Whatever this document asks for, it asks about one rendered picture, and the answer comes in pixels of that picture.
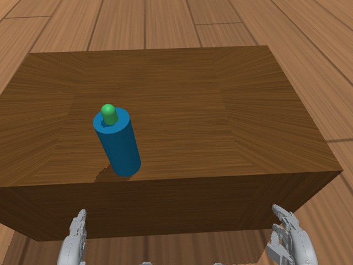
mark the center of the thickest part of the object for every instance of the left robot hand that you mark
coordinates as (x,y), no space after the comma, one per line
(73,246)

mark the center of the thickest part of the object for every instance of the bottle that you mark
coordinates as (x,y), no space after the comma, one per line
(114,129)

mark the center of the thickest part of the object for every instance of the right robot hand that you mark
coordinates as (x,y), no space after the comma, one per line
(296,248)

